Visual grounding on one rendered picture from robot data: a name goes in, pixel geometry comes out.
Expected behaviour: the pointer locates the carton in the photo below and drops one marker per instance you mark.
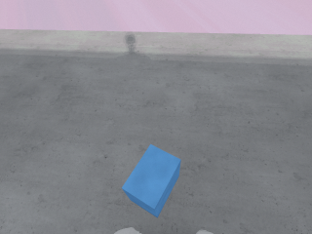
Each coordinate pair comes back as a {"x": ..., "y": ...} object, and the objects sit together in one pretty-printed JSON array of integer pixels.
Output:
[{"x": 153, "y": 179}]

